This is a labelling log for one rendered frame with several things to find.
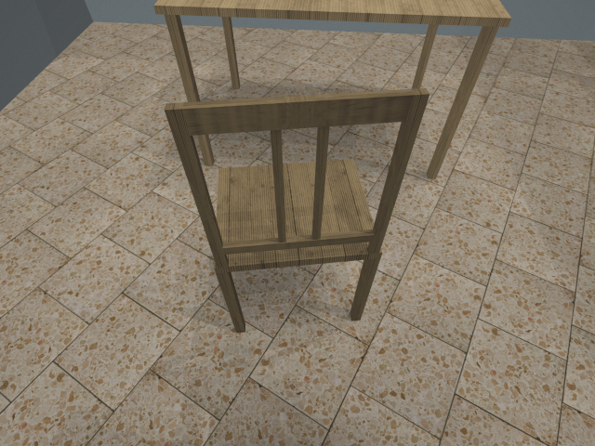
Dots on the chair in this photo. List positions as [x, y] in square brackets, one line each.
[285, 215]

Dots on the table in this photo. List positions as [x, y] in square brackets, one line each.
[490, 14]

